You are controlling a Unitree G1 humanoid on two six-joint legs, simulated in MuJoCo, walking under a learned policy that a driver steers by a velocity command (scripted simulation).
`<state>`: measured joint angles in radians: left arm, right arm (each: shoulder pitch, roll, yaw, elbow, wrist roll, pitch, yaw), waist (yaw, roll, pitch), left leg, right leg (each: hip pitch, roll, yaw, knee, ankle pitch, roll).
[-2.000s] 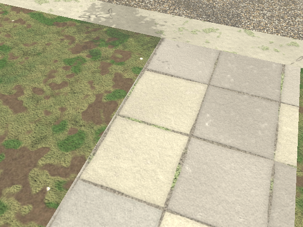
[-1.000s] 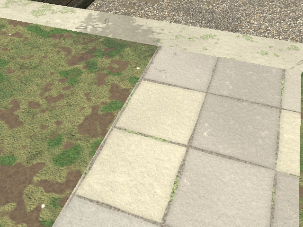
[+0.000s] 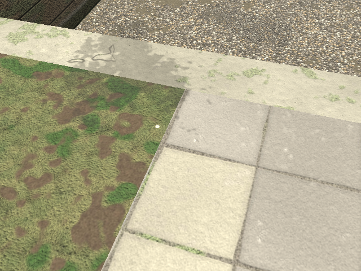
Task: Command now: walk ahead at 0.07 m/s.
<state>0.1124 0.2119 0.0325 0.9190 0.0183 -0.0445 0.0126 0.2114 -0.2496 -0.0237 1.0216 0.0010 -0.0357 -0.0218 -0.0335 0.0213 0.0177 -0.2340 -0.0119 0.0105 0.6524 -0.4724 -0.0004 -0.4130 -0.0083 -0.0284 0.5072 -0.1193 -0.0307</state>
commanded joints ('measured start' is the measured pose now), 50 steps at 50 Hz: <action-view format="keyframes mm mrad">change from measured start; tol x32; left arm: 1 -27 142 23 -42 1 8 6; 19 -42 73 34 -9 -42 -65 -29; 24 433 201 77 131 -36 -69 -44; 50 230 129 68 -87 -49 -23 9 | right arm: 1 99 -67 -14 3 -5 45 -20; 50 -75 -90 -58 -155 -14 -87 31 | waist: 1 -25 -171 -130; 50 32 103 -39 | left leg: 1 -51 54 -38 -21 66 -11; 18 130 328 -379 -350 74 224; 22 -93 130 -100 -12 483 98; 26 -600 73 -92 688 30 67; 43 111 47 -57 -176 363 36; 45 632 453 -720 -343 5 237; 50 123 293 -284 -470 175 137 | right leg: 1 172 -247 315 -201 3 -150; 19 -165 1 -27 174 -189 -71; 24 665 -352 701 -253 85 -294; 39 248 -190 289 -326 -4 -153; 43 225 -124 269 -25 173 -91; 46 -343 23 186 774 -459 -13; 50 -241 -129 148 697 -196 -27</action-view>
